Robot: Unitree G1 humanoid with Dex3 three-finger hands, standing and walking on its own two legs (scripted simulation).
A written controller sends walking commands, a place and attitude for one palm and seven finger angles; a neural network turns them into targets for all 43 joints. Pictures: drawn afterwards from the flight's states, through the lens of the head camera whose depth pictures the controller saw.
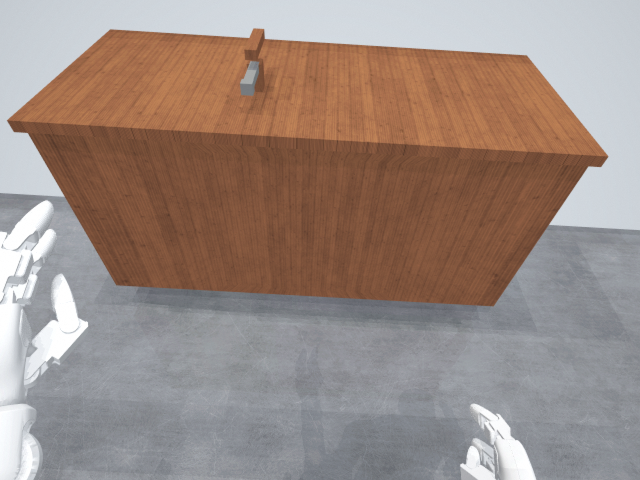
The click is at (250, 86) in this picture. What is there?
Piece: tap's lever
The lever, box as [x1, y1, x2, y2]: [240, 79, 254, 95]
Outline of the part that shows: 241,79 241,94 252,95 254,91 253,79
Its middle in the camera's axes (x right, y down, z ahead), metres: -0.17 -0.35 +0.90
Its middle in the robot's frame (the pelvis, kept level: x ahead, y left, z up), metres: +0.91 +0.23 +0.05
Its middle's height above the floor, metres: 0.82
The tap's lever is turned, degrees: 0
